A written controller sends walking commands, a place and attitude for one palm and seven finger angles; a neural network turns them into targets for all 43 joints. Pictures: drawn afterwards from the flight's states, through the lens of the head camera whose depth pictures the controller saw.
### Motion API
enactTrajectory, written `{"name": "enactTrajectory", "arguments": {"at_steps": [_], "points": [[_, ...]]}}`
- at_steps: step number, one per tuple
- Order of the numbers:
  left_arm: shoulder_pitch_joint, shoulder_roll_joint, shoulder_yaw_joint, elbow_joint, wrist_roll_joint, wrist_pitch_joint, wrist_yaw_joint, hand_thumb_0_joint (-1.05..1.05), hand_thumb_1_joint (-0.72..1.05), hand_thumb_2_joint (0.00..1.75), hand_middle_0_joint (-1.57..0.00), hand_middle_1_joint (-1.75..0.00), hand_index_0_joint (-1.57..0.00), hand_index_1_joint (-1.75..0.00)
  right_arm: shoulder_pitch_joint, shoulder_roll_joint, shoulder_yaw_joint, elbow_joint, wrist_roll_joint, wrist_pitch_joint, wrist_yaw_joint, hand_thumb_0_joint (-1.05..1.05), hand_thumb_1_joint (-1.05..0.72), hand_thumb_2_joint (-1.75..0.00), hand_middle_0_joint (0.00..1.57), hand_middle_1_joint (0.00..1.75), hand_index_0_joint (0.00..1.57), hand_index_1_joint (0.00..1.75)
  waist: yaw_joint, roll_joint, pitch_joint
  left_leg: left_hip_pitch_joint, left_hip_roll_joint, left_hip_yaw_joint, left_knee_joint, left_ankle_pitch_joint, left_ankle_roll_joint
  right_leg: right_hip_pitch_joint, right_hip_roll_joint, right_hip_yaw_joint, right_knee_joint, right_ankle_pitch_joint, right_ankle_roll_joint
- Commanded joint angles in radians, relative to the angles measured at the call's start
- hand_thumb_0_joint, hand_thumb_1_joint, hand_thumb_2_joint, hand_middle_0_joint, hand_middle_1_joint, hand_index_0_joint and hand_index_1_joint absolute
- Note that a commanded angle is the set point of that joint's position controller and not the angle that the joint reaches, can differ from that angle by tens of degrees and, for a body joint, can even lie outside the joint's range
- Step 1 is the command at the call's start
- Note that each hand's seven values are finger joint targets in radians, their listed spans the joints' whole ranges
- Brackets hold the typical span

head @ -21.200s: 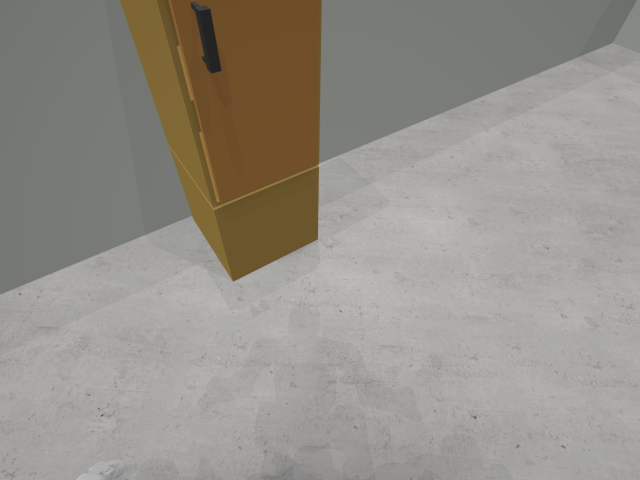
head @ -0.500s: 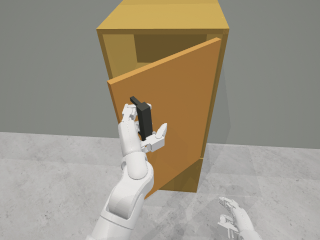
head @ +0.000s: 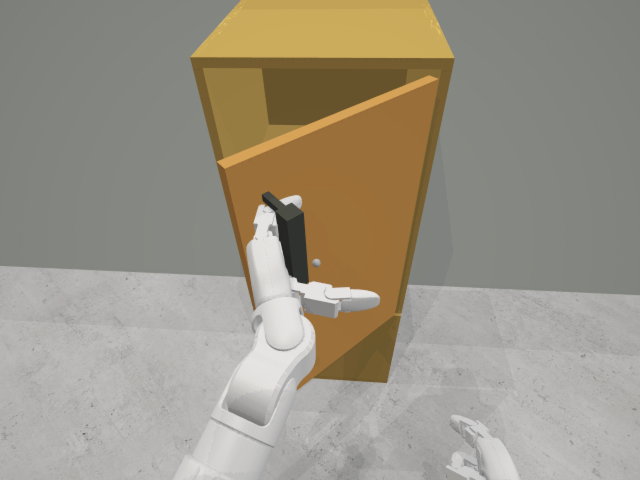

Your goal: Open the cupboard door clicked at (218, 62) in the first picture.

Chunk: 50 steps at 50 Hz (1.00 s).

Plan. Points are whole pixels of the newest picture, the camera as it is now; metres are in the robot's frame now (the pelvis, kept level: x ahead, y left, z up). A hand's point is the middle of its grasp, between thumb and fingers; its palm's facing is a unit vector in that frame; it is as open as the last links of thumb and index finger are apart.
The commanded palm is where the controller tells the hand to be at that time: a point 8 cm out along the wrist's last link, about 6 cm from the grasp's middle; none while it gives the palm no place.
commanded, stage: open thumb and fingers to let go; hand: left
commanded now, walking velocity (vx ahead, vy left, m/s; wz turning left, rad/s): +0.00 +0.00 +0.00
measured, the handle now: (283, 240) +0.37 +0.08 +0.14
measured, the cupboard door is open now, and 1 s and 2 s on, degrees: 43 47 46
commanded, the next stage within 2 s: slide the hand sideways off the handle in 0.02 s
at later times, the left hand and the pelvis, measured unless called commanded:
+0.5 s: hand (315, 287) +0.29 +0.03 +0.14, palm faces -0.10 -0.99 +0.01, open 16.1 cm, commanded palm +0.26 +0.09 +0.14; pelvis +0.00 +0.01 +0.00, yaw -1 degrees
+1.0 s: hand (273, 320) +0.25 +0.07 +0.14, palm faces -0.07 -1.00 +0.00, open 16.2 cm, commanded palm +0.21 +0.13 +0.14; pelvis +0.01 +0.00 +0.00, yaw -2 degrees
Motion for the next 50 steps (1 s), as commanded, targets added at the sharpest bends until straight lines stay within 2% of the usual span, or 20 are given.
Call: {"name": "enactTrajectory", "arguments": {"at_steps": [1,6,7,8,9,10,11,12,14,16,23,25,28,34,37,38,47,48,49,50], "points": [[-0.266,-0.161,0.010,-0.241,0.034,-0.067,0.023,0.00,-0.50,0.30,-0.15,-0.30,-0.15,-0.30,-0.192,-0.062,-0.017,-0.168,0.003,-0.039,0.003,0.00,-0.90,-0.90,0.20,0.30,0.20,0.30,0.019,-0.132,-0.194,0.113,-0.007,-0.006,-0.026,0.233,0.007,-0.017,-0.032,0.041,-0.114,0.168,-0.003],[-0.307,-0.158,0.022,-0.204,0.032,-0.055,0.033,0.00,-0.50,0.30,-0.15,-0.30,-0.15,-0.30,-0.204,-0.061,-0.012,-0.158,0.003,-0.036,0.001,0.00,-0.90,-0.90,0.20,0.30,0.20,0.30,0.017,-0.144,-0.172,0.104,-0.011,-0.008,-0.024,0.199,0.007,-0.045,-0.034,0.045,-0.127,0.111,0.000],[-0.276,-0.086,-0.201,-0.244,0.105,-0.110,-0.209,0.00,-0.50,0.30,-0.15,-0.30,-0.15,-0.30,-0.095,-0.105,-0.010,-0.164,0.002,-0.008,0.005,0.00,-0.90,-0.90,0.20,0.30,0.20,0.30,-0.079,-0.217,-0.117,0.122,-0.022,-0.022,-0.062,0.255,0.032,-0.055,-0.022,0.071,-0.075,0.260,0.000],[-0.321,-0.008,-0.123,-0.290,0.057,-0.166,-0.333,0.00,-0.50,0.30,-0.15,-0.30,-0.15,-0.30,-0.102,-0.097,-0.014,-0.208,0.018,0.003,-0.013,0.00,-0.90,-0.90,0.20,0.30,0.20,0.30,-0.049,-0.170,-0.218,0.135,-0.025,-0.010,-0.055,0.289,0.038,0.001,-0.022,0.062,-0.046,0.351,-0.003],[-0.360,0.038,-0.116,-0.328,0.033,-0.203,-0.429,0.00,-0.50,0.30,-0.15,-0.30,-0.15,-0.30,-0.106,-0.097,-0.006,-0.234,0.021,0.004,-0.030,0.00,-0.90,-0.90,0.20,0.30,0.20,0.30,-0.047,-0.112,-0.275,0.169,-0.030,-0.003,-0.048,0.305,0.043,0.027,-0.025,0.066,-0.033,0.399,-0.003],[-0.355,0.062,-0.105,-0.321,0.003,-0.226,-0.509,0.00,-0.50,0.30,-0.15,-0.30,-0.15,-0.30,-0.096,-0.094,0.001,-0.248,0.028,0.003,-0.041,0.00,-0.90,-0.90,0.20,0.30,0.20,0.30,-0.055,-0.050,-0.275,0.188,-0.031,0.002,-0.042,0.300,0.044,0.016,-0.028,0.063,-0.035,0.401,-0.005],[-0.343,0.077,-0.072,-0.313,-0.029,-0.237,-0.552,0.00,-0.50,0.30,-0.15,-0.30,-0.15,-0.30,-0.099,-0.086,0.011,-0.261,0.037,-0.004,-0.050,0.00,-0.90,-0.90,0.20,0.30,0.20,0.30,-0.044,-0.053,-0.282,0.188,-0.029,-0.003,-0.047,0.274,0.040,0.016,-0.025,0.051,-0.040,0.366,-0.004],[-0.316,0.069,-0.047,-0.279,-0.064,-0.230,-0.570,0.00,-0.50,0.30,-0.15,-0.30,-0.15,-0.30,-0.113,-0.081,0.018,-0.271,0.044,-0.012,-0.057,0.00,-0.90,-0.90,0.20,0.30,0.20,0.30,-0.036,-0.069,-0.249,0.172,-0.025,-0.007,-0.056,0.232,0.037,0.000,-0.021,0.044,-0.057,0.309,-0.001],[-0.329,0.040,-0.008,-0.246,-0.126,-0.206,-0.560,0.00,-0.50,0.30,-0.15,-0.30,-0.15,-0.30,-0.134,-0.081,0.028,-0.274,0.055,-0.029,-0.063,0.00,-0.90,-0.90,0.20,0.30,0.20,0.30,-0.033,-0.108,-0.183,0.145,-0.020,-0.021,-0.076,0.150,0.030,-0.036,-0.012,0.033,-0.094,0.182,0.006],[-0.231,0.049,0.045,-0.230,-0.156,-0.189,-0.526,0.00,-0.50,0.30,-0.15,-0.30,-0.15,-0.30,-0.143,-0.088,0.030,-0.276,0.057,-0.043,-0.060,0.00,-0.90,-0.90,0.20,0.30,0.20,0.30,-0.006,-0.154,-0.151,0.121,-0.012,-0.027,-0.093,0.129,0.026,-0.037,-0.007,0.026,-0.107,0.126,0.008],[-0.164,0.111,0.078,-0.325,-0.076,-0.182,-0.449,0.00,-0.50,0.30,-0.15,-0.30,-0.15,-0.30,-0.142,-0.087,0.022,-0.301,0.044,-0.032,-0.037,0.00,-0.90,-0.90,0.20,0.30,0.20,0.30,0.013,-0.120,-0.168,0.117,-0.011,-0.001,-0.097,0.146,0.028,-0.015,-0.010,0.046,-0.110,0.129,0.005],[-0.095,0.133,0.095,-0.354,-0.072,-0.179,-0.455,0.00,-0.50,0.30,-0.15,-0.30,-0.15,-0.30,-0.145,-0.086,0.023,-0.310,0.044,-0.023,-0.035,0.00,-0.90,-0.90,0.20,0.30,0.20,0.30,0.027,-0.103,-0.178,0.114,-0.010,0.005,-0.098,0.163,0.026,0.009,-0.011,0.049,-0.111,0.149,0.001],[-0.053,0.121,0.077,-0.421,-0.071,-0.173,-0.461,0.00,-0.50,0.30,-0.15,-0.30,-0.15,-0.30,-0.149,-0.081,0.025,-0.327,0.046,-0.017,-0.033,0.00,-0.90,-0.90,0.20,0.30,0.20,0.30,0.023,-0.078,-0.164,0.118,-0.008,0.009,-0.101,0.169,0.026,0.006,-0.008,0.049,-0.109,0.165,0.002],[0.073,0.163,0.100,-0.511,-0.075,-0.156,-0.481,0.00,-0.50,0.30,-0.15,-0.30,-0.15,-0.30,-0.153,-0.084,0.027,-0.344,0.046,-0.017,-0.040,0.00,-0.90,-0.90,0.20,0.30,0.20,0.30,0.021,-0.115,-0.154,0.121,-0.010,0.016,-0.096,0.176,0.032,0.013,-0.008,0.057,-0.122,0.184,0.009],[0.112,0.169,0.094,-0.557,-0.075,-0.157,-0.498,0.00,-0.50,0.30,-0.15,-0.30,-0.15,-0.30,-0.148,-0.085,0.028,-0.347,0.046,-0.021,-0.042,0.00,-0.90,-0.90,0.20,0.30,0.20,0.30,0.015,-0.082,-0.144,0.129,-0.010,0.016,-0.094,0.197,0.032,0.008,-0.007,0.054,-0.113,0.214,0.009],[0.144,0.170,0.099,-0.567,-0.083,-0.157,-0.504,0.00,-0.50,0.30,-0.15,-0.30,-0.15,-0.30,-0.146,-0.085,0.027,-0.351,0.047,-0.024,-0.041,0.00,-0.90,-0.90,0.20,0.30,0.20,0.30,0.018,-0.100,-0.145,0.124,-0.011,0.015,-0.090,0.199,0.033,0.011,-0.006,0.052,-0.110,0.223,0.011],[0.268,0.224,0.149,-0.649,-0.108,-0.167,-0.564,0.00,-0.50,0.30,-0.15,-0.30,-0.15,-0.30,-0.134,-0.094,0.029,-0.361,0.047,-0.054,-0.049,0.00,-0.90,-0.90,0.20,0.30,0.20,0.30,0.016,-0.094,-0.133,0.121,-0.013,0.014,-0.074,0.212,0.037,-0.002,-0.005,0.051,-0.093,0.259,0.017],[0.299,0.245,0.177,-0.661,-0.112,-0.169,-0.568,0.00,-0.50,0.30,-0.15,-0.30,-0.15,-0.30,-0.128,-0.096,0.027,-0.363,0.047,-0.058,-0.051,0.00,-0.90,-0.90,0.20,0.30,0.20,0.30,0.023,-0.084,-0.149,0.122,-0.012,0.016,-0.070,0.226,0.036,0.009,-0.005,0.051,-0.086,0.280,0.016],[0.324,0.239,0.170,-0.670,-0.113,-0.171,-0.576,0.00,-0.50,0.30,-0.15,-0.30,-0.15,-0.30,-0.126,-0.096,0.028,-0.363,0.047,-0.063,-0.049,0.00,-0.90,-0.90,0.20,0.30,0.20,0.30,0.022,-0.096,-0.147,0.117,-0.013,0.016,-0.069,0.233,0.036,0.012,-0.005,0.049,-0.080,0.294,0.017],[0.358,0.240,0.172,-0.675,-0.117,-0.171,-0.583,0.00,-0.50,0.30,-0.15,-0.30,-0.15,-0.30,-0.124,-0.096,0.027,-0.366,0.049,-0.066,-0.049,0.00,-0.90,-0.90,0.20,0.30,0.20,0.30,0.027,-0.072,-0.139,0.114,-0.013,0.017,-0.064,0.239,0.035,0.008,-0.005,0.048,-0.080,0.298,0.016]]}}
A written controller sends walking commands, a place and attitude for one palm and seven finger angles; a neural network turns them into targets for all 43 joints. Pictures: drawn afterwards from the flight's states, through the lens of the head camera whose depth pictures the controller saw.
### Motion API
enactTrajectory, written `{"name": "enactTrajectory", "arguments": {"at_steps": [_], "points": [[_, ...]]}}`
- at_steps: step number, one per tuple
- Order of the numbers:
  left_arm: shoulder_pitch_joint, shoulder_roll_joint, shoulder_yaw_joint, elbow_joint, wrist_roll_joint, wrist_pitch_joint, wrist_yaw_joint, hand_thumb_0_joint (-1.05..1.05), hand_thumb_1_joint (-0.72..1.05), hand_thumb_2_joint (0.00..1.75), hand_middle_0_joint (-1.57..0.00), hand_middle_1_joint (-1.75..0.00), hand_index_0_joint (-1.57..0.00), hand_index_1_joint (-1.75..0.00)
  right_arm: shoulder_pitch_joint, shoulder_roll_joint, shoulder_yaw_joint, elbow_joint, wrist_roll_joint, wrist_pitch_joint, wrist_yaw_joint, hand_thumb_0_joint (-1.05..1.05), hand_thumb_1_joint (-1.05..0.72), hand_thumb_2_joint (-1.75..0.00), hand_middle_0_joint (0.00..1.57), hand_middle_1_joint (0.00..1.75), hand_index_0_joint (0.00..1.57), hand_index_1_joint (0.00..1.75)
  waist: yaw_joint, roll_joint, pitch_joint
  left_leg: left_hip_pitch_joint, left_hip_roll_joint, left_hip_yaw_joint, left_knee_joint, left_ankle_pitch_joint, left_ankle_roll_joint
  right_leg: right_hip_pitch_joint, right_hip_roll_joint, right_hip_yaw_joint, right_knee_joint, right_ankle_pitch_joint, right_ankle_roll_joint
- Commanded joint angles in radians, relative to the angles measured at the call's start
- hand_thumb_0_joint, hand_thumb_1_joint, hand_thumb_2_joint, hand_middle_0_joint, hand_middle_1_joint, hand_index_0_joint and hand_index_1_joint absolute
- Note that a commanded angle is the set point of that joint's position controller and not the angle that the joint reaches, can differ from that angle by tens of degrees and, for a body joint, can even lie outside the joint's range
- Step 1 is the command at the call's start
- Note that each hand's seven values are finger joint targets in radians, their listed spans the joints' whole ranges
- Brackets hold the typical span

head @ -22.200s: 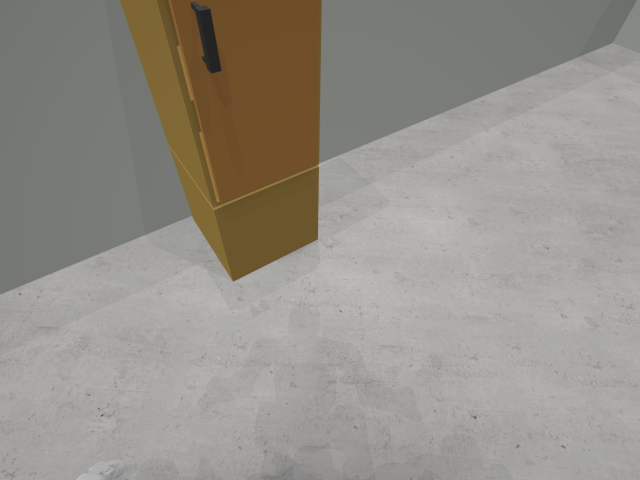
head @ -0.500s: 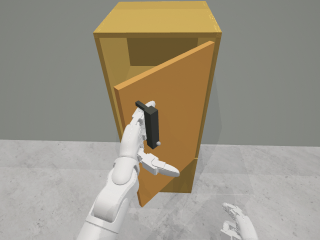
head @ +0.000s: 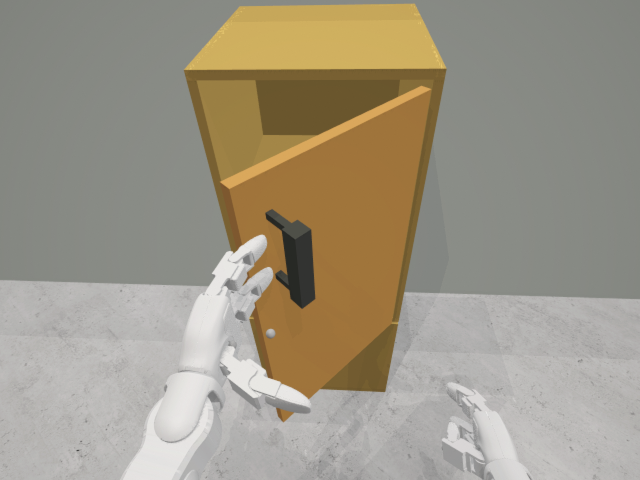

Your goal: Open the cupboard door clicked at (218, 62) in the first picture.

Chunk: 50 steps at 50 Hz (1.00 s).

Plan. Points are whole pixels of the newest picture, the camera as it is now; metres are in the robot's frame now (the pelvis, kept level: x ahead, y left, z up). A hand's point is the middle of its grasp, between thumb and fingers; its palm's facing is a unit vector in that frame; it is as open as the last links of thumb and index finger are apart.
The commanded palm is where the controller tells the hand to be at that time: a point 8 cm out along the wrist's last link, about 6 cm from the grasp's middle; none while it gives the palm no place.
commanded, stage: slide the hand sideways off the handle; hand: left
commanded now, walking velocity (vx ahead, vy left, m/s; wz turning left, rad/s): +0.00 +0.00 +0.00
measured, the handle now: (289, 258) +0.34 +0.07 +0.14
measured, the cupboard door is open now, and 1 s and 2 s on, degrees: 47 46 46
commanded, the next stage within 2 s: draw the hand back to the body in 0.32 s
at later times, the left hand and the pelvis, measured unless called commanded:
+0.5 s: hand (227, 368) +0.19 +0.11 +0.14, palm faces +0.00 -1.00 -0.03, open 16.3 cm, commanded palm +0.16 +0.17 +0.14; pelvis -0.01 -0.01 +0.00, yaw +1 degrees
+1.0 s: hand (153, 369) +0.18 +0.18 +0.14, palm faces +0.14 -0.97 -0.19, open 15.9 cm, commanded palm +0.14 +0.23 +0.16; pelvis -0.01 +0.00 +0.00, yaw +1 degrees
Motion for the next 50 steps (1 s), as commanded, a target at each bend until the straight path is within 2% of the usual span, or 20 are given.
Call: {"name": "enactTrajectory", "arguments": {"at_steps": [1,3,6,8,12,14,17,21,22,27,31,34,35,41,44,46,47,48,49,50], "points": [[-0.094,0.021,0.077,-0.273,-0.008,-0.077,-0.014,0.00,-0.50,0.30,-0.15,-0.30,-0.15,-0.30,-0.149,-0.076,-0.033,-0.181,0.001,-0.065,-0.004,0.00,-0.90,-0.90,0.20,0.30,0.20,0.30,0.013,-0.080,-0.119,0.064,-0.012,-0.016,-0.041,0.253,0.028,-0.024,-0.005,0.015,-0.066,0.318,0.011],[-0.096,0.033,0.086,-0.300,-0.010,-0.081,-0.025,0.00,-0.50,0.30,-0.15,-0.30,-0.15,-0.30,-0.147,-0.079,-0.035,-0.183,0.001,-0.075,-0.007,0.00,-0.90,-0.90,0.20,0.30,0.20,0.30,0.009,-0.092,-0.117,0.066,-0.013,-0.017,-0.036,0.249,0.029,-0.031,-0.005,0.016,-0.065,0.319,0.014],[-0.007,0.050,0.103,-0.332,-0.015,-0.093,-0.043,0.00,-0.50,0.30,-0.15,-0.30,-0.15,-0.30,-0.131,-0.082,-0.040,-0.188,0.003,-0.094,-0.006,0.00,-0.90,-0.90,0.20,0.30,0.20,0.30,0.015,-0.068,-0.127,0.064,-0.011,-0.013,-0.027,0.261,0.028,-0.028,-0.007,0.016,-0.053,0.338,0.014],[0.033,0.046,0.094,-0.361,-0.022,-0.101,-0.059,0.00,-0.50,0.30,-0.15,-0.30,-0.15,-0.30,-0.126,-0.084,-0.040,-0.196,0.004,-0.109,-0.005,0.00,-0.90,-0.90,0.20,0.30,0.20,0.30,0.014,-0.078,-0.117,0.052,-0.013,-0.014,-0.018,0.252,0.031,-0.039,-0.008,0.016,-0.050,0.339,0.019],[0.083,0.098,0.159,-0.360,-0.041,-0.115,-0.089,0.00,-0.50,0.30,-0.15,-0.30,-0.15,-0.30,-0.107,-0.091,-0.041,-0.188,0.005,-0.135,-0.019,0.00,-0.90,-0.90,0.20,0.30,0.20,0.30,0.011,-0.099,-0.085,0.031,-0.015,-0.013,-0.009,0.213,0.033,-0.060,-0.011,0.026,-0.068,0.292,0.025],[0.078,0.111,0.180,-0.360,-0.056,-0.127,-0.109,0.00,-0.50,0.30,-0.15,-0.30,-0.15,-0.30,-0.099,-0.095,-0.041,-0.184,0.006,-0.156,-0.027,0.00,-0.90,-0.90,0.20,0.30,0.20,0.30,0.006,-0.100,-0.077,0.025,-0.017,-0.015,-0.001,0.195,0.034,-0.071,-0.014,0.036,-0.078,0.267,0.029],[0.027,0.087,0.144,-0.387,-0.073,-0.152,-0.130,0.00,-0.50,0.30,-0.15,-0.30,-0.15,-0.30,-0.093,-0.099,-0.043,-0.179,0.011,-0.198,-0.034,0.00,-0.90,-0.90,0.20,0.30,0.20,0.30,-0.006,-0.047,-0.071,0.035,-0.021,-0.021,0.009,0.172,0.032,-0.099,-0.017,0.035,-0.083,0.214,0.027],[0.016,0.087,0.135,-0.351,-0.077,-0.168,-0.139,0.00,-0.50,0.30,-0.15,-0.30,-0.15,-0.30,-0.079,-0.104,-0.043,-0.163,0.010,-0.248,-0.042,0.00,-0.90,-0.90,0.20,0.30,0.20,0.30,-0.006,-0.089,-0.065,0.023,-0.023,-0.034,0.013,0.141,0.034,-0.119,-0.021,0.036,-0.090,0.159,0.030],[0.039,0.123,0.178,-0.340,-0.077,-0.168,-0.136,0.00,-0.50,0.30,-0.15,-0.30,-0.15,-0.30,-0.076,-0.106,-0.045,-0.158,0.010,-0.254,-0.044,0.00,-0.90,-0.90,0.20,0.30,0.20,0.30,0.006,-0.087,-0.069,0.015,-0.022,-0.033,0.009,0.139,0.032,-0.110,-0.020,0.036,-0.088,0.154,0.028],[0.069,0.158,0.246,-0.334,-0.086,-0.149,-0.135,0.00,-0.50,0.30,-0.15,-0.30,-0.15,-0.30,-0.090,-0.103,-0.039,-0.153,0.012,-0.258,-0.042,0.00,-0.90,-0.90,0.20,0.30,0.20,0.30,0.028,-0.063,-0.075,0.000,-0.022,-0.025,-0.008,0.149,0.029,-0.078,-0.021,0.035,-0.086,0.163,0.024],[0.032,0.149,0.247,-0.335,-0.108,-0.138,-0.146,0.00,-0.50,0.30,-0.15,-0.30,-0.15,-0.30,-0.098,-0.107,-0.036,-0.149,0.017,-0.271,-0.047,0.00,-0.90,-0.90,0.20,0.30,0.20,0.30,0.021,-0.071,-0.054,0.005,-0.018,-0.030,-0.020,0.127,0.029,-0.094,-0.016,0.023,-0.097,0.129,0.026],[0.047,0.175,0.285,-0.333,-0.119,-0.129,-0.164,0.00,-0.50,0.30,-0.15,-0.30,-0.15,-0.30,-0.090,-0.111,-0.038,-0.140,0.018,-0.282,-0.052,0.00,-0.90,-0.90,0.20,0.30,0.20,0.30,0.025,-0.066,-0.065,0.015,-0.020,-0.028,-0.018,0.138,0.029,-0.091,-0.014,0.025,-0.100,0.145,0.027],[0.053,0.187,0.296,-0.332,-0.123,-0.127,-0.169,0.00,-0.50,0.30,-0.15,-0.30,-0.15,-0.30,-0.092,-0.114,-0.037,-0.137,0.019,-0.285,-0.051,0.00,-0.90,-0.90,0.20,0.30,0.20,0.30,0.029,-0.037,-0.064,0.015,-0.020,-0.031,-0.020,0.143,0.027,-0.084,-0.014,0.024,-0.100,0.148,0.022],[0.077,0.210,0.333,-0.355,-0.144,-0.117,-0.202,0.00,-0.50,0.30,-0.15,-0.30,-0.15,-0.30,-0.083,-0.122,-0.037,-0.133,0.023,-0.297,-0.053,0.00,-0.90,-0.90,0.20,0.30,0.20,0.30,0.029,-0.042,-0.071,0.017,-0.017,-0.039,-0.034,0.166,0.024,-0.074,-0.006,0.000,-0.077,0.193,0.021],[0.048,0.230,0.364,-0.353,-0.156,-0.111,-0.213,0.00,-0.40,0.34,-0.15,-0.30,-0.15,-0.30,-0.082,-0.127,-0.038,-0.128,0.025,-0.301,-0.060,0.00,-0.90,-0.90,0.20,0.30,0.20,0.30,0.027,-0.051,-0.061,0.017,-0.018,-0.045,-0.038,0.148,0.024,-0.085,-0.003,-0.003,-0.085,0.162,0.022],[0.039,0.240,0.384,-0.345,-0.165,-0.108,-0.220,0.00,-0.32,0.37,-0.16,-0.30,-0.16,-0.30,-0.088,-0.127,-0.037,-0.122,0.026,-0.304,-0.063,0.00,-0.90,-0.90,0.20,0.30,0.20,0.30,0.028,-0.025,-0.057,0.021,-0.019,-0.046,-0.043,0.139,0.023,-0.084,-0.005,-0.001,-0.094,0.148,0.021],[0.007,0.367,0.400,-0.427,-0.023,-0.204,-0.101,0.00,-0.29,0.39,-0.16,-0.30,-0.16,-0.30,-0.101,-0.113,-0.038,-0.122,-0.001,-0.302,-0.076,0.00,-0.90,-0.90,0.20,0.30,0.20,0.30,0.036,-0.051,-0.015,0.009,-0.020,-0.037,-0.061,0.132,0.027,-0.076,-0.015,0.039,-0.149,0.142,0.017],[0.117,0.294,0.383,-0.331,-0.013,-0.225,-0.058,0.00,-0.26,0.40,-0.16,-0.30,-0.16,-0.30,-0.090,-0.106,-0.036,-0.104,-0.014,-0.300,-0.080,0.00,-0.90,-0.90,0.20,0.30,0.20,0.30,0.030,-0.063,0.030,0.008,-0.016,-0.029,-0.064,0.124,0.023,-0.093,-0.020,0.039,-0.168,0.123,0.014],[0.143,0.261,0.349,-0.310,0.003,-0.244,-0.037,0.00,-0.22,0.42,-0.16,-0.30,-0.16,-0.30,-0.080,-0.106,-0.033,-0.095,-0.018,-0.291,-0.073,0.00,-0.90,-0.90,0.20,0.30,0.20,0.30,0.026,-0.069,0.029,0.020,-0.012,-0.032,-0.078,0.124,0.023,-0.081,-0.022,0.036,-0.170,0.117,0.016],[0.130,0.278,0.356,-0.316,0.015,-0.264,-0.020,0.00,-0.18,0.43,-0.16,-0.30,-0.16,-0.30,-0.082,-0.114,-0.040,-0.088,-0.017,-0.285,-0.069,0.00,-0.90,-0.90,0.20,0.30,0.20,0.30,0.026,-0.070,0.022,0.032,-0.009,-0.032,-0.085,0.132,0.023,-0.066,-0.020,0.037,-0.179,0.116,0.014]]}}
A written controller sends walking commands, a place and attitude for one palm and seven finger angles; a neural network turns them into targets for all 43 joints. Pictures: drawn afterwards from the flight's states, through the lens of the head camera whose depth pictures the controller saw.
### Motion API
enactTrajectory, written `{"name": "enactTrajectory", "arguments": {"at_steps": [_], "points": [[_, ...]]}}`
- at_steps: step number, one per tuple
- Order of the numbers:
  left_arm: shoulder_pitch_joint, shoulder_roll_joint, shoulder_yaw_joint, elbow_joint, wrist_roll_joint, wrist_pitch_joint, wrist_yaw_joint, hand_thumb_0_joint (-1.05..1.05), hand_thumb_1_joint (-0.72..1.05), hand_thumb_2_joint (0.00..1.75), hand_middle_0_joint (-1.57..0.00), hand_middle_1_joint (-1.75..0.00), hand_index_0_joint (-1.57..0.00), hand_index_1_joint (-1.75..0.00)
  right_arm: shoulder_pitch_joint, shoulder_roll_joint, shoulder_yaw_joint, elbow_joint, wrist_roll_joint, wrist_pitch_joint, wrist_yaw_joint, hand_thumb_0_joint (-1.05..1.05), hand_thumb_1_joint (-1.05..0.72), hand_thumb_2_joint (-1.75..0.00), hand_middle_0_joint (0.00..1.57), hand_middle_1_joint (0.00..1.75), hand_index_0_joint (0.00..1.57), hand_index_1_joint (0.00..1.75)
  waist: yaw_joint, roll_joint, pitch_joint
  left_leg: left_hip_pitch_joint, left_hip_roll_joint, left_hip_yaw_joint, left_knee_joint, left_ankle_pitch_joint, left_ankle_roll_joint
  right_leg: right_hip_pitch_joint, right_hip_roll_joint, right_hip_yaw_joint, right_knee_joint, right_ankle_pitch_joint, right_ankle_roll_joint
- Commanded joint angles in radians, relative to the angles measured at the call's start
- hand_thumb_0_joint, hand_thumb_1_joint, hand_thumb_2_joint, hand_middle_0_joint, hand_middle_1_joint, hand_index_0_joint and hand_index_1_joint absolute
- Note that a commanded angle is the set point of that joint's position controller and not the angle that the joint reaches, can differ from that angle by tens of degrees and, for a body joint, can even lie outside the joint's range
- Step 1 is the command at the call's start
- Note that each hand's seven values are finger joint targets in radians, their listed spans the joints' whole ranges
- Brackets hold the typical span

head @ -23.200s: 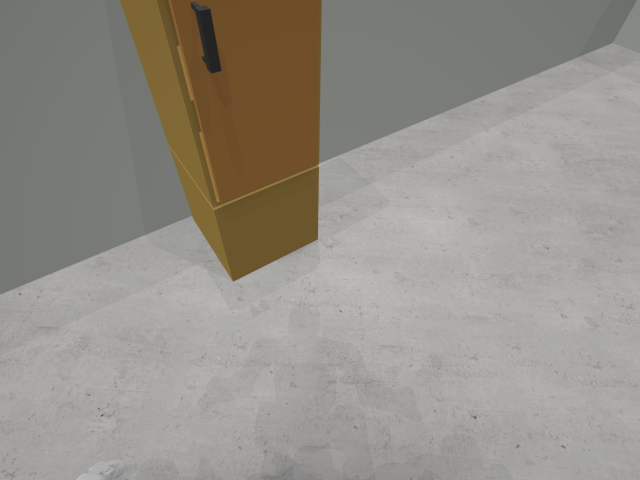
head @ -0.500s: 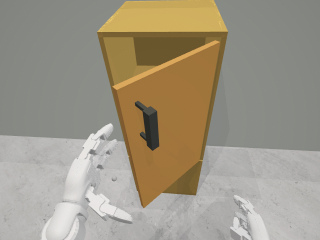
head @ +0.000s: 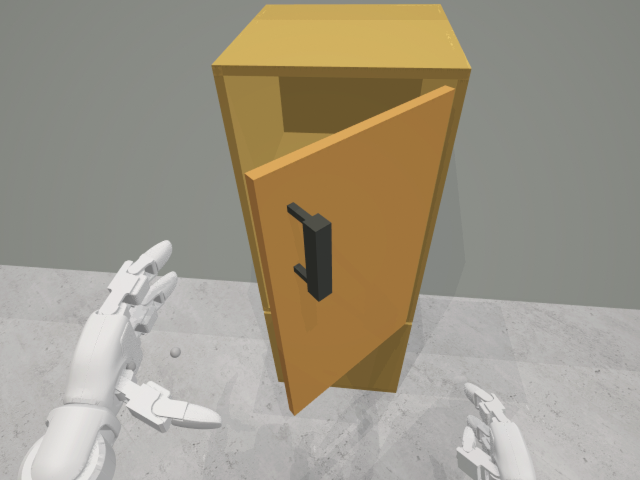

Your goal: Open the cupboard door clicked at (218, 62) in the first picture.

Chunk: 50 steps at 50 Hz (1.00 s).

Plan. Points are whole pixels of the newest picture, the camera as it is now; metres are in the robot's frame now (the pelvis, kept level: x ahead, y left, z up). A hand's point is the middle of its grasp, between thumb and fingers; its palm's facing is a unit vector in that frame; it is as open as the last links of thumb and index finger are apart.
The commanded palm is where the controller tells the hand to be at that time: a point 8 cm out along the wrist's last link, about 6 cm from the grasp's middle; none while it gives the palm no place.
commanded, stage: draw the hand back to the body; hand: left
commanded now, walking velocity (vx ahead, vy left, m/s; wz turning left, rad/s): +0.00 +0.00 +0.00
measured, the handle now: (308, 251) +0.35 +0.06 +0.14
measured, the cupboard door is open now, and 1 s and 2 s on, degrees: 46 46 46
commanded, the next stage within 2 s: step back with the hand held close in 1.00 s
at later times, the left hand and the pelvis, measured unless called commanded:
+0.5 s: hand (102, 324) +0.21 +0.25 +0.15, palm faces +0.37 -0.85 -0.38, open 10.5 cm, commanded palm +0.16 +0.30 +0.17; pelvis +0.02 +0.02 +0.01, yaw -2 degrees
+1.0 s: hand (80, 320) +0.21 +0.27 +0.16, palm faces +0.44 -0.82 -0.38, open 7.4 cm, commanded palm +0.16 +0.31 +0.18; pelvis +0.02 +0.02 +0.01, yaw -2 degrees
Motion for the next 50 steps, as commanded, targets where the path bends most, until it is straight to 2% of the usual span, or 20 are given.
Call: {"name": "enactTrajectory", "arguments": {"at_steps": [1,3,5,8,10,12,14,17,19,22,25,29,31,33,36,40,43,48,49,50], "points": [[-0.078,0.106,0.065,-0.220,0.083,-0.173,0.118,0.00,-0.15,0.45,-0.16,-0.30,-0.16,-0.30,-0.142,-0.081,-0.046,-0.152,-0.024,-0.040,-0.002,0.00,-0.90,-0.90,0.20,0.30,0.20,0.30,-0.006,-0.035,-0.006,0.070,-0.004,-0.006,-0.127,0.130,0.019,-0.049,-0.022,0.062,-0.170,0.109,0.009],[-0.069,0.119,0.078,-0.209,0.099,-0.195,0.140,0.00,-0.08,0.48,-0.16,-0.30,-0.16,-0.30,-0.145,-0.078,-0.048,-0.143,-0.027,-0.033,-0.001,0.00,-0.90,-0.90,0.20,0.30,0.20,0.30,-0.004,0.002,-0.007,0.089,-0.003,-0.004,-0.145,0.131,0.017,-0.035,-0.020,0.060,-0.179,0.105,0.007],[-0.070,0.135,0.097,-0.173,0.106,-0.207,0.155,0.00,-0.01,0.51,-0.17,-0.30,-0.17,-0.30,-0.147,-0.084,-0.054,-0.133,-0.029,-0.026,-0.002,0.00,-0.90,-0.90,0.20,0.30,0.20,0.30,-0.005,-0.044,0.007,0.098,0.004,-0.005,-0.159,0.136,0.018,-0.023,-0.017,0.059,-0.196,0.103,0.008],[-0.078,0.155,0.128,-0.188,0.111,-0.229,0.169,0.00,0.09,0.55,-0.17,-0.30,-0.17,-0.30,-0.149,-0.085,-0.060,-0.127,-0.032,-0.018,-0.005,0.00,-0.90,-0.90,0.20,0.30,0.20,0.30,-0.003,-0.023,-0.037,0.124,0.004,-0.006,-0.176,0.161,0.019,0.015,-0.020,0.060,-0.193,0.131,0.007],[-0.060,0.179,0.162,-0.162,0.114,-0.233,0.176,0.00,0.17,0.58,-0.17,-0.30,-0.17,-0.30,-0.151,-0.089,-0.063,-0.117,-0.033,-0.012,-0.007,0.00,-0.90,-0.90,0.20,0.30,0.20,0.30,0.003,-0.028,-0.037,0.127,0.005,-0.004,-0.179,0.187,0.017,0.036,-0.018,0.061,-0.196,0.157,0.005],[-0.057,0.172,0.172,-0.166,0.111,-0.241,0.177,0.00,0.23,0.62,-0.18,-0.30,-0.18,-0.30,-0.153,-0.087,-0.067,-0.115,-0.031,-0.003,-0.006,0.00,-0.90,-0.90,0.20,0.30,0.20,0.30,0.002,-0.026,-0.046,0.133,0.008,-0.005,-0.186,0.213,0.015,0.051,-0.018,0.060,-0.191,0.183,0.006],[-0.043,0.186,0.194,-0.167,0.110,-0.244,0.179,0.00,0.31,0.64,-0.18,-0.30,-0.18,-0.30,-0.154,-0.089,-0.071,-0.113,-0.029,0.002,-0.004,0.00,-0.90,-0.90,0.20,0.30,0.20,0.30,0.007,-0.005,-0.055,0.139,0.008,-0.003,-0.185,0.242,0.013,0.060,-0.018,0.061,-0.185,0.212,0.004],[-0.025,0.195,0.221,-0.143,0.105,-0.241,0.180,0.00,0.41,0.69,-0.18,-0.30,-0.18,-0.30,-0.152,-0.092,-0.076,-0.112,-0.028,0.014,-0.003,0.00,-0.90,-0.90,0.20,0.30,0.20,0.30,0.008,-0.048,-0.041,0.134,0.012,-0.002,-0.189,0.274,0.014,0.070,-0.015,0.058,-0.183,0.248,0.007],[-0.029,0.208,0.244,-0.144,0.103,-0.241,0.180,0.00,0.48,0.72,-0.19,-0.30,-0.19,-0.30,-0.150,-0.095,-0.081,-0.109,-0.027,0.020,-0.001,0.00,-0.90,-0.90,0.20,0.30,0.20,0.30,0.008,-0.024,-0.051,0.140,0.013,0.002,-0.185,0.293,0.012,0.074,-0.015,0.063,-0.182,0.265,0.006],[-0.024,0.220,0.274,-0.125,0.101,-0.238,0.183,0.00,0.58,0.76,-0.19,-0.30,-0.19,-0.30,-0.149,-0.095,-0.084,-0.105,-0.025,0.030,-0.001,0.00,-0.90,-0.90,0.20,0.30,0.20,0.30,0.010,-0.026,-0.036,0.134,0.016,-0.001,-0.191,0.311,0.007,0.078,-0.012,0.058,-0.181,0.273,0.005],[-0.039,0.251,0.309,-0.128,0.103,-0.237,0.188,0.00,0.69,0.81,-0.19,-0.30,-0.19,-0.30,-0.150,-0.100,-0.087,-0.099,-0.022,0.030,-0.001,0.00,-0.90,-0.90,0.20,0.30,0.20,0.30,0.014,0.020,-0.046,0.144,0.017,0.000,-0.185,0.346,0.004,0.080,-0.012,0.061,-0.179,0.293,0.002],[-0.058,0.261,0.339,-0.113,0.096,-0.236,0.191,0.00,0.83,0.87,-0.20,-0.30,-0.20,-0.30,-0.145,-0.100,-0.091,-0.095,-0.020,0.035,0.000,0.00,-0.90,-0.90,0.20,0.30,0.20,0.30,0.012,-0.007,-0.041,0.146,0.022,-0.003,-0.192,0.345,0.001,0.076,-0.009,0.056,-0.180,0.282,0.004],[-0.064,0.271,0.359,-0.096,0.093,-0.234,0.193,0.00,0.90,0.90,-0.20,-0.30,-0.20,-0.30,-0.145,-0.102,-0.092,-0.091,-0.020,0.038,-0.001,0.00,-0.90,-0.90,0.20,0.30,0.20,0.30,0.012,0.013,-0.035,0.142,0.022,-0.005,-0.197,0.353,-0.001,0.082,-0.011,0.058,-0.181,0.286,0.002],[-0.068,0.238,0.325,-0.088,0.094,-0.231,0.187,0.00,0.90,0.90,-0.20,-0.30,-0.20,-0.30,-0.146,-0.103,-0.093,-0.093,-0.019,0.041,0.003,0.00,-0.90,-0.90,0.20,0.30,0.20,0.30,0.007,0.007,-0.027,0.147,0.024,-0.005,-0.200,0.348,-0.001,0.071,-0.009,0.055,-0.184,0.275,0.005],[-0.071,0.236,0.315,-0.089,0.095,-0.229,0.187,0.00,0.90,0.90,-0.20,-0.30,-0.20,-0.30,-0.146,-0.108,-0.095,-0.093,-0.021,0.038,0.005,0.00,-0.90,-0.90,0.20,0.30,0.20,0.30,0.006,-0.010,-0.036,0.151,0.024,-0.007,-0.202,0.341,0.002,0.073,-0.009,0.055,-0.185,0.275,0.007],[-0.069,0.263,0.339,-0.091,0.098,-0.227,0.191,0.00,0.90,0.90,-0.20,-0.30,-0.20,-0.30,-0.148,-0.108,-0.095,-0.090,-0.023,0.039,0.006,0.00,-0.90,-0.90,0.20,0.30,0.20,0.30,0.011,-0.010,-0.041,0.142,0.020,-0.006,-0.201,0.334,0.001,0.086,-0.008,0.057,-0.189,0.279,0.003],[-0.075,0.261,0.341,-0.113,0.097,-0.230,0.191,0.00,0.90,0.90,-0.20,-0.30,-0.20,-0.30,-0.151,-0.102,-0.093,-0.093,-0.022,0.040,0.005,0.00,-0.90,-0.90,0.20,0.30,0.20,0.30,0.011,0.015,-0.049,0.143,0.018,-0.005,-0.199,0.333,0.000,0.089,-0.009,0.060,-0.189,0.282,0.003],[-0.079,0.257,0.339,-0.105,0.094,-0.230,0.191,0.00,0.90,0.90,-0.20,-0.30,-0.20,-0.30,-0.153,-0.099,-0.093,-0.091,-0.022,0.040,0.004,0.00,-0.90,-0.90,0.20,0.30,0.20,0.30,0.008,0.000,-0.035,0.140,0.018,-0.005,-0.204,0.296,0.001,0.078,-0.009,0.061,-0.200,0.254,0.004],[-0.079,0.253,0.336,-0.113,0.096,-0.233,0.191,0.00,0.90,0.90,-0.20,-0.30,-0.20,-0.30,-0.152,-0.099,-0.093,-0.091,-0.021,0.038,0.004,0.00,-0.90,-0.90,0.20,0.30,0.20,0.30,0.007,0.026,-0.037,0.144,0.017,-0.002,-0.202,0.303,0.001,0.078,-0.009,0.062,-0.199,0.259,0.003],[-0.078,0.262,0.340,-0.100,0.096,-0.230,0.192,0.00,0.90,0.90,-0.20,-0.30,-0.20,-0.30,-0.156,-0.102,-0.092,-0.088,-0.021,0.036,0.004,0.00,-0.90,-0.90,0.20,0.30,0.20,0.30,0.009,0.017,-0.028,0.138,0.017,-0.003,-0.202,0.296,0.001,0.077,-0.009,0.062,-0.204,0.254,0.002]]}}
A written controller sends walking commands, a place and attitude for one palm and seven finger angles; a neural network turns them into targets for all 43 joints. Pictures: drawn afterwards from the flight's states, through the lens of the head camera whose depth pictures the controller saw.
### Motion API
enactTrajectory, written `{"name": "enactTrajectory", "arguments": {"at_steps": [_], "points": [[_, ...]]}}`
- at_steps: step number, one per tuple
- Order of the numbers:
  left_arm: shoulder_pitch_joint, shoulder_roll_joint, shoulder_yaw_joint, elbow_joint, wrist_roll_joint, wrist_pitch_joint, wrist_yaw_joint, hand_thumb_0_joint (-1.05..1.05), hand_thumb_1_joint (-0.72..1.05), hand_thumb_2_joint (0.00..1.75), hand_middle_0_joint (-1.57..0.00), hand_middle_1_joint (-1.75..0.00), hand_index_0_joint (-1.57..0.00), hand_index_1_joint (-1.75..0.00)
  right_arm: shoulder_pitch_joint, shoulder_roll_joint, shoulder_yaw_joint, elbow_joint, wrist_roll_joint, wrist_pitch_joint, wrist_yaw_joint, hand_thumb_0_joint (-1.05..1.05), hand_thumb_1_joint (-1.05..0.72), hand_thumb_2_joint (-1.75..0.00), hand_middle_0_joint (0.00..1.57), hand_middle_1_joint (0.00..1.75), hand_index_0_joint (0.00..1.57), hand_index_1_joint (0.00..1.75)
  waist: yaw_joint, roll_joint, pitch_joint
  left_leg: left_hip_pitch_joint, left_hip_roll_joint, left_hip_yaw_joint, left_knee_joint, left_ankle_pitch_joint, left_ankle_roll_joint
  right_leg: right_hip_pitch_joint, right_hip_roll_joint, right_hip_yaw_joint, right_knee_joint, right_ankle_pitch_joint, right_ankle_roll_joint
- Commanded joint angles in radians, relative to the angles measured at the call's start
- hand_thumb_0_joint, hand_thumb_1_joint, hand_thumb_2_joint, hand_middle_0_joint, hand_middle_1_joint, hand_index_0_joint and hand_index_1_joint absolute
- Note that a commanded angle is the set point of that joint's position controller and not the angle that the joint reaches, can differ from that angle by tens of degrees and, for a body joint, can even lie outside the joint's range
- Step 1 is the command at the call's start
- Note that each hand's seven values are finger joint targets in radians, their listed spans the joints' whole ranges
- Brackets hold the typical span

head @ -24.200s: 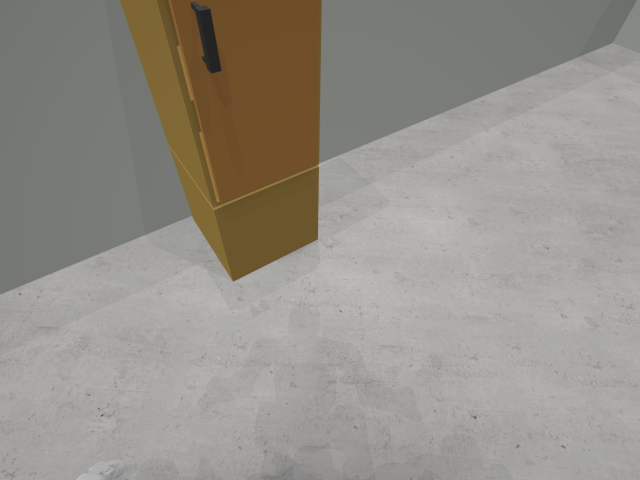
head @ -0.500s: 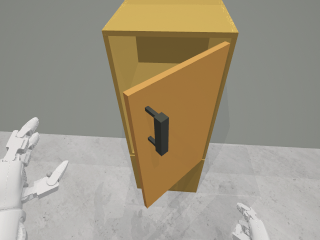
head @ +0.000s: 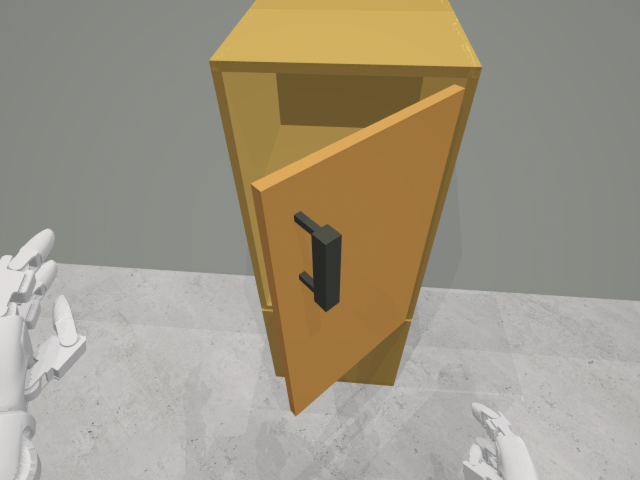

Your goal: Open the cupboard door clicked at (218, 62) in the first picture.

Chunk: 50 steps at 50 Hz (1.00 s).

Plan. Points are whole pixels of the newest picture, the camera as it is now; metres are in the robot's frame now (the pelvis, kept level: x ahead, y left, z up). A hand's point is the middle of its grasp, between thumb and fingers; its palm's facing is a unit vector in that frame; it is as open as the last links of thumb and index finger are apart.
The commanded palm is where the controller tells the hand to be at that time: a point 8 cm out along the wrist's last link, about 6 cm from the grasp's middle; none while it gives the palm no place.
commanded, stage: step back with the hand held close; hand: left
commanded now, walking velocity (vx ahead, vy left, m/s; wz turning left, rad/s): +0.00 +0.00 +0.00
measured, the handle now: (315, 261) +0.34 +0.06 +0.13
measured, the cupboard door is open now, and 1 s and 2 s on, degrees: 46 46 46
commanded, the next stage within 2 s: stop stepping back and stand still in 1.24 s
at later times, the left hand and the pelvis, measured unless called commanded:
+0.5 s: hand (76, 366) +0.17 +0.26 +0.14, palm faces +0.32 -0.79 -0.52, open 7.4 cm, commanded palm +0.11 +0.30 +0.17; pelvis -0.04 +0.01 -0.01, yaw -1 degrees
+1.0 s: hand out of the picture +0.08 +0.29 +0.15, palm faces +0.41 -0.78 -0.47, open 7.4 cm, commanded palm +0.02 +0.32 +0.17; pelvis -0.13 +0.03 -0.01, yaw -1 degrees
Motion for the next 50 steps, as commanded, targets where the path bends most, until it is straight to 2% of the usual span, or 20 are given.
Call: {"name": "enactTrajectory", "arguments": {"at_steps": [1,5,6,7,9,11,15,18,22,25,32,34,36,37,40,43,45,47,48,50], "points": [[-0.093,0.176,0.108,-0.225,0.000,-0.070,0.016,0.00,0.90,0.90,-0.20,-0.30,-0.20,-0.30,-0.134,-0.110,-0.046,-0.157,0.000,-0.055,-0.009,0.00,-0.90,-0.90,0.20,0.30,0.20,0.30,-0.004,0.022,-0.080,0.030,0.029,-0.040,-0.058,0.245,-0.017,-0.033,-0.002,0.024,-0.045,0.185,-0.018],[-0.095,0.181,0.111,-0.207,0.001,-0.073,0.017,0.00,0.90,0.90,-0.20,-0.30,-0.20,-0.30,-0.137,-0.113,-0.046,-0.154,0.000,-0.057,-0.010,0.00,-0.90,-0.90,0.20,0.30,0.20,0.30,-0.003,0.015,-0.068,0.023,0.028,-0.042,-0.064,0.215,-0.016,-0.037,-0.001,0.023,-0.054,0.154,-0.019],[-0.166,0.203,0.122,-0.251,0.000,-0.080,0.021,0.00,0.90,0.90,-0.20,-0.30,-0.20,-0.30,-0.139,-0.114,-0.046,-0.153,0.002,-0.060,-0.012,0.00,-0.90,-0.90,0.20,0.30,0.20,0.30,-0.008,0.034,-0.085,0.028,0.026,-0.043,-0.062,0.211,-0.015,-0.034,-0.004,0.029,-0.053,0.156,-0.019],[-0.203,0.328,0.248,-0.265,-0.007,-0.115,0.021,0.00,0.90,0.90,-0.20,-0.30,-0.20,-0.30,-0.122,-0.137,-0.043,-0.189,0.015,-0.042,-0.011,0.00,-0.90,-0.90,0.20,0.30,0.20,0.30,-0.046,0.005,0.010,-0.050,0.046,-0.060,-0.036,0.145,0.010,-0.149,-0.046,0.105,-0.098,0.184,-0.012],[-0.028,0.204,0.151,-0.170,-0.001,-0.113,-0.002,0.00,0.90,0.90,-0.20,-0.30,-0.20,-0.30,-0.113,-0.129,-0.051,-0.183,0.010,-0.016,-0.009,0.00,-0.90,-0.90,0.20,0.30,0.20,0.30,-0.052,-0.051,-0.022,-0.037,0.047,-0.065,-0.004,0.161,0.012,-0.170,-0.071,0.112,-0.090,0.206,-0.011],[0.006,0.208,0.151,-0.210,0.002,-0.126,-0.003,0.00,0.90,0.90,-0.20,-0.30,-0.20,-0.30,-0.110,-0.135,-0.057,-0.197,0.009,-0.005,-0.010,0.00,-0.90,-0.90,0.20,0.30,0.20,0.30,-0.051,0.001,-0.090,-0.033,0.060,-0.061,-0.002,0.258,0.008,-0.135,-0.074,0.086,-0.037,0.282,-0.006],[0.065,0.236,0.177,-0.250,0.002,-0.123,0.006,0.00,0.90,0.90,-0.20,-0.30,-0.20,-0.30,-0.104,-0.138,-0.071,-0.217,0.014,0.013,-0.015,0.00,-0.90,-0.90,0.20,0.30,0.20,0.30,-0.051,-0.010,-0.184,-0.023,0.081,-0.059,0.027,0.404,0.005,-0.108,-0.078,0.077,0.033,0.409,0.003],[0.092,0.250,0.199,-0.272,0.000,-0.119,0.014,0.00,0.90,0.90,-0.20,-0.30,-0.20,-0.30,-0.097,-0.131,-0.079,-0.237,0.020,0.024,-0.016,0.00,-0.90,-0.90,0.20,0.30,0.20,0.30,-0.054,-0.049,-0.204,-0.055,0.091,-0.056,0.044,0.404,0.000,-0.110,-0.083,0.085,0.068,0.429,0.007],[0.117,0.269,0.224,-0.303,0.002,-0.129,0.028,0.00,0.90,0.90,-0.20,-0.30,-0.20,-0.30,-0.093,-0.127,-0.084,-0.246,0.022,0.028,-0.022,0.00,-0.90,-0.90,0.20,0.30,0.20,0.30,-0.056,-0.030,-0.207,-0.109,0.096,-0.066,0.050,0.341,0.001,-0.124,-0.090,0.099,0.094,0.378,0.003],[0.118,0.272,0.229,-0.322,0.003,-0.135,0.035,0.00,0.90,0.90,-0.20,-0.30,-0.20,-0.30,-0.089,-0.132,-0.089,-0.246,0.022,0.023,-0.023,0.00,-0.90,-0.90,0.20,0.30,0.20,0.30,-0.060,-0.028,-0.195,-0.157,0.094,-0.078,0.057,0.235,0.003,-0.151,-0.098,0.119,0.084,0.289,-0.003],[0.106,0.267,0.226,-0.339,0.018,-0.165,0.061,0.00,0.90,0.90,-0.20,-0.30,-0.20,-0.30,-0.062,-0.136,-0.085,-0.233,0.021,-0.006,-0.026,0.00,-0.90,-0.90,0.20,0.30,0.20,0.30,-0.078,-0.045,-0.107,-0.222,0.083,-0.110,0.102,-0.148,0.009,-0.345,-0.133,0.161,0.020,-0.115,-0.032],[0.084,0.264,0.228,-0.355,0.025,-0.179,0.068,0.00,0.90,0.90,-0.20,-0.30,-0.20,-0.30,-0.061,-0.144,-0.080,-0.235,0.016,-0.020,-0.030,0.00,-0.90,-0.90,0.20,0.30,0.20,0.30,-0.081,0.004,-0.079,-0.286,0.118,-0.160,0.032,-0.233,0.021,-0.342,-0.095,0.129,0.066,-0.189,-0.018],[0.069,0.264,0.248,-0.375,0.040,-0.190,0.070,0.00,0.90,0.90,-0.20,-0.30,-0.20,-0.30,-0.073,-0.156,-0.077,-0.246,0.008,-0.037,-0.036,0.00,-0.90,-0.90,0.20,0.30,0.20,0.30,-0.070,0.172,-0.075,-0.505,0.221,-0.282,-0.193,-0.395,0.062,-0.132,-0.001,0.062,0.287,-0.116,0.017],[0.059,0.263,0.262,-0.378,0.047,-0.196,0.070,0.00,0.90,0.90,-0.20,-0.30,-0.20,-0.30,-0.067,-0.152,-0.079,-0.249,0.005,-0.045,-0.037,0.00,-0.90,-0.90,0.20,0.30,0.20,0.30,-0.059,0.210,-0.099,-0.593,0.269,-0.339,-0.269,-0.445,0.086,-0.025,0.033,0.037,0.432,-0.069,0.026],[0.073,0.275,0.268,-0.367,0.039,-0.202,0.064,0.00,0.90,0.90,-0.20,-0.30,-0.20,-0.30,-0.048,-0.130,-0.088,-0.230,0.001,-0.072,-0.024,0.00,-0.90,-0.90,0.20,0.30,0.20,0.30,-0.057,0.115,-0.145,-0.443,0.271,-0.307,-0.187,-0.219,0.103,-0.112,0.022,0.072,0.450,-0.149,0.012],[0.109,0.228,0.216,-0.358,0.020,-0.198,0.055,0.00,0.90,0.90,-0.20,-0.30,-0.20,-0.30,-0.046,-0.122,-0.076,-0.201,-0.005,-0.084,-0.007,0.00,-0.90,-0.90,0.20,0.30,0.20,0.30,-0.068,0.128,-0.131,-0.312,0.232,-0.264,-0.167,-0.084,0.064,-0.169,0.024,0.045,0.253,-0.176,-0.006],[0.097,0.228,0.201,-0.354,0.017,-0.197,0.051,0.00,0.90,0.90,-0.20,-0.30,-0.20,-0.30,-0.050,-0.128,-0.072,-0.182,-0.006,-0.085,-0.005,0.00,-0.90,-0.90,0.20,0.30,0.20,0.30,-0.071,0.117,-0.142,-0.227,0.185,-0.208,-0.099,0.070,0.030,-0.169,0.007,0.068,0.099,-0.027,-0.017],[0.059,0.254,0.208,-0.341,0.006,-0.204,0.040,0.00,0.90,0.90,-0.20,-0.30,-0.20,-0.30,-0.063,-0.133,-0.071,-0.169,-0.006,-0.077,-0.003,0.00,-0.90,-0.90,0.20,0.30,0.20,0.30,-0.072,0.044,-0.185,-0.144,0.155,-0.154,-0.053,0.160,-0.001,-0.202,-0.025,0.104,0.070,0.067,-0.019],[0.043,0.254,0.204,-0.349,0.004,-0.208,0.040,0.00,0.90,0.90,-0.20,-0.30,-0.20,-0.30,-0.062,-0.131,-0.075,-0.169,-0.001,-0.072,-0.005,0.00,-0.90,-0.90,0.20,0.30,0.20,0.30,-0.068,0.045,-0.234,-0.063,0.148,-0.130,-0.034,0.296,-0.007,-0.212,-0.027,0.093,0.082,0.144,-0.019],[0.077,0.278,0.223,-0.360,-0.007,-0.195,0.036,0.00,0.90,0.90,-0.20,-0.30,-0.20,-0.30,-0.072,-0.127,-0.083,-0.174,0.013,-0.069,-0.006,0.00,-0.90,-0.90,0.20,0.30,0.20,0.30,-0.058,-0.019,-0.329,0.038,0.152,-0.116,0.008,0.362,0.005,-0.216,-0.009,0.077,0.109,0.164,0.002]]}}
